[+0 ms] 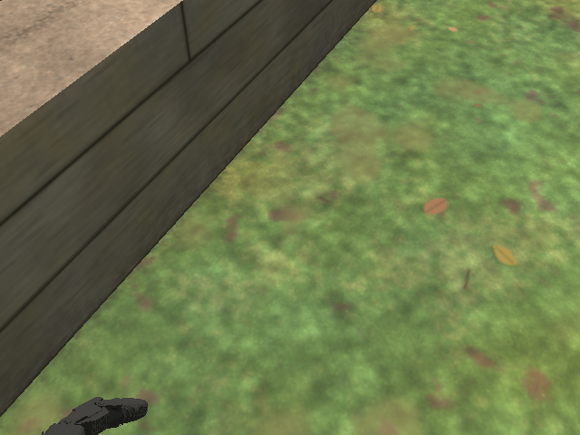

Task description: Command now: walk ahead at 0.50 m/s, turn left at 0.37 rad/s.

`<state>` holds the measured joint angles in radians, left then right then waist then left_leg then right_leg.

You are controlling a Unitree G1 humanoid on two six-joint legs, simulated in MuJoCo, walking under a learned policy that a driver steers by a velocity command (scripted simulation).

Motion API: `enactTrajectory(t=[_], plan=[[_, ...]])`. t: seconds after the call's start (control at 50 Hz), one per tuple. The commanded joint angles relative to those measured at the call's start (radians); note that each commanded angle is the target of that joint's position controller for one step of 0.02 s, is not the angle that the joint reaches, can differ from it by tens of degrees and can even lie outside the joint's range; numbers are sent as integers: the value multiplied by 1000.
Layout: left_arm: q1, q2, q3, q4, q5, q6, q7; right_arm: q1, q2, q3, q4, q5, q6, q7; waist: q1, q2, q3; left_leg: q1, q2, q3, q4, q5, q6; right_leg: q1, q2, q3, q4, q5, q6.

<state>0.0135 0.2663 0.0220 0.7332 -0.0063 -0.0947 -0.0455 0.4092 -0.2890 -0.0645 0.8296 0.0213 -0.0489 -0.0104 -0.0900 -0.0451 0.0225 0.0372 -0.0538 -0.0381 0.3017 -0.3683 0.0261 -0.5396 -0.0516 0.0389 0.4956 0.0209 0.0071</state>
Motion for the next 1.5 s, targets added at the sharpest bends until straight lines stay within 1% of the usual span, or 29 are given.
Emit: enactTrajectory(t=[0.02, 0.04, 0.06, 0.08, 0.1, 0.16, 0.32, 0.44, 0.5, 0.52, 0.54, 0.56, 0.58, 0.6, 0.62, 0.64, 0.66, 0.74, 0.96, 0.98, 1.06, 1.08, 1.1, 1.12, 1.14, 1.18, 1.26, 1.36, 1.5], plan=[[133, 175, 66, -20, 1, -25, 8, -25, -161, -38, -43, -7, 3, -9, 142, 119, -71, -83, 220, -149, 175, 573, 114, 277, 28, -29, -40, -64, -55], [300, 231, 84, 3, 16, -26, 17, -28, -110, -17, -65, -23, 4, -8, 212, 60, -227, -237, 155, -107, 440, 432, 76, 568, -100, 84, 22, -40, -112], [386, 310, 108, 29, 22, -14, 20, 116, -5, 13, -83, -4, -12, -5, 168, -214, -389, -626, 3, -14, 812, -41, -3, 943, -345, 520, -56, -281, -259], [394, 223, 85, 25, 13, -11, 16, 91, -82, -1, -66, 11, -21, -3, 196, -214, -393, -732, 21, -123, 966, -207, -8, 929, -358, 681, -174, -433, -260], [328, 168, 70, 19, 9, -10, 20, -2, -154, -24, -87, 28, -20, -3, 199, -135, -239, -797, 68, -122, 1014, -132, -4, 808, -332, 526, -194, -455, -214], [177, 100, 49, 19, 29, -16, 26, -83, -129, -32, -108, 6, -1, -8, 120, -71, -61, -683, 172, -87, 909, 43, -7, 475, -240, 226, -273, -191, -179], [154, 173, 77, 65, 21, -23, 36, -186, -42, -9, -167, -1, 36, 17, 111, -16, 25, -650, 199, -25, 557, 280, -29, 404, -207, -87, -382, -21, -195], [216, 221, 91, 96, -11, 8, 35, -342, -65, -6, -234, 3, 39, 48, 153, -4, 68, -640, 169, 47, 360, 286, 12, 553, -244, -176, -350, 19, -165], [186, 263, 104, 87, -36, 26, 37, -282, -117, -28, -240, -13, 48, 49, 85, -30, 15, -512, 96, 118, 319, 163, 63, 618, -241, -230, -165, 397, -129], [167, 259, 104, 82, -43, 31, 39, -155, -150, -51, -205, -12, 52, 45, 9, -11, -49, -341, 44, 150, 264, 187, 92, 580, -207, -271, 12, 504, -105], [181, 222, 89, 74, -30, 32, 40, 38, -223, -91, -141, -2, 58, 31, -68, 45, -147, -64, 10, 121, 238, 188, 131, 435, -154, -292, 268, 403, -65], [222, 109, 50, 20, 18, 21, 36, 85, -362, -121, -131, 5, 61, 9, -16, 322, -194, 237, 262, -354, 174, 66, 280, -1, -26, -294, 662, -250, 9], [191, 102, 34, 3, 25, -12, 30, 64, -323, -96, -174, -3, 32, 20, -9, 300, -352, 354, 392, -797, -14, -121, 396, -188, 97, -32, 835, -651, 17], [78, 187, 54, -25, -23, -29, 19, 33, -247, -70, -173, -1, 8, 33, -44, 186, -259, 317, 370, -691, -62, -111, 337, -302, 42, 38, 858, -560, -3], [108, 212, 69, 2, -27, -4, 34, -79, -263, -59, -213, -40, -15, 37, 16, 4, -131, 134, 424, -645, -26, 472, 257, -247, 43, 52, 828, -484, 38], [168, 195, 64, 16, 41, 36, 56, -128, -266, -58, -203, -32, -14, 10, 75, -83, -91, 16, 406, -494, 65, 952, 202, -171, 9, 64, 823, -447, 68], [236, 186, 63, 21, 69, 62, 57, -154, -242, -50, -203, -23, -12, -13, 112, -22, -119, -63, 360, -354, 108, 1032, 156, -82, -28, 74, 768, -380, 62], [213, 151, 54, -22, 34, 115, 30, -161, -226, -34, -217, -17, 2, -30, 115, 156, -141, -188, 241, -219, 82, 906, 131, -14, 17, 50, 667, -263, 61], [34, 123, 69, -178, 23, 98, 47, -137, -262, -50, -224, -22, 41, -97, 54, 246, -22, -146, 261, -335, 100, 617, 138, -96, 44, 71, 358, -189, 147], [126, 143, 59, -96, 56, 132, 24, -100, -273, -63, -188, -50, 51, -53, 37, 277, 21, -144, 206, -280, 115, 693, 123, -61, 35, -3, 296, -166, 105], [175, 144, 65, -94, 23, 136, 28, -166, -269, -76, -223, -47, 52, -18, 54, 299, -7, -242, 214, -377, 172, 587, 65, 205, 63, -17, 59, -243, 22], [249, 139, 68, -65, 25, 126, 42, -211, -259, -72, -229, -45, 52, -23, 104, 261, -5, -273, 199, -382, 214, 514, 40, 312, 57, -17, -86, -169, -3], [221, 205, 91, -143, 0, 58, 62, -160, -117, -26, -209, 23, 42, -51, 130, 35, -153, -388, 35, -291, 483, 126, -33, 555, -124, 174, -126, 163, -14], [250, 247, 80, -149, 19, 39, 67, -93, -58, -9, -192, -37, 43, -62, 74, -234, -159, -630, -108, -203, 767, -396, -73, 671, -295, 330, 31, 882, -23], [272, 271, 92, -146, 51, 28, 56, 38, -148, -31, -203, -27, 26, -59, 13, -324, -326, -636, -54, -232, 914, -367, -99, 644, -415, 499, -44, 923, -151], [203, 175, 80, -150, 35, 37, 66, -124, -266, -63, -193, -19, 44, -62, 64, -187, -216, -682, 49, -147, 1047, -223, -135, 531, -317, 306, -123, 358, -202], [144, 159, 69, -168, 34, 64, 115, -240, -179, -54, -209, -20, 84, -55, 70, -114, -105, -606, 55, -63, 1033, -55, -152, 344, -210, 60, -185, 203, -185], [194, 166, 81, -163, 27, 78, 135, -303, -120, -35, -241, -33, 81, -43, 101, -117, -144, -671, 79, -50, 899, -39, -161, 466, -292, 41, -211, 209, -244], [138, 208, 108, -154, 11, 102, 135, -350, -80, -22, -272, -21, 69, 7, 111, -126, -130, -473, 107, 45, 538, -5, -88, 377, -295, -54, -242, -61, -196]])
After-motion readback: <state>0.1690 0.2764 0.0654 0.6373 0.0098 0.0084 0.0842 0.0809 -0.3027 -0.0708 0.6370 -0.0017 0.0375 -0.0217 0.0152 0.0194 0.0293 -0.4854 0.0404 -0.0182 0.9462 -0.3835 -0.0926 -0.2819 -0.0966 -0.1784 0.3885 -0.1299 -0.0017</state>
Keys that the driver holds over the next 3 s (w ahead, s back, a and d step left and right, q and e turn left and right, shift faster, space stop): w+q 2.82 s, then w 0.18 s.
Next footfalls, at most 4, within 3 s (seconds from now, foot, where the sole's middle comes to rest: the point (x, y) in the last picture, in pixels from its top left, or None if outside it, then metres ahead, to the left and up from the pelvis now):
0.04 right None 0.20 -0.13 -0.77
0.54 left None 0.40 0.17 -0.77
1.10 right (271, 348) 0.68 0.00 -0.77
1.60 left None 0.42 0.13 -0.77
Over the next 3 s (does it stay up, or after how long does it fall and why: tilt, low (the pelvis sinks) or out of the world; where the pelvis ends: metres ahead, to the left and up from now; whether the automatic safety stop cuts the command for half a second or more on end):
stays up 0.46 0.01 0.00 its command is cut before an obstacle after 0.6 s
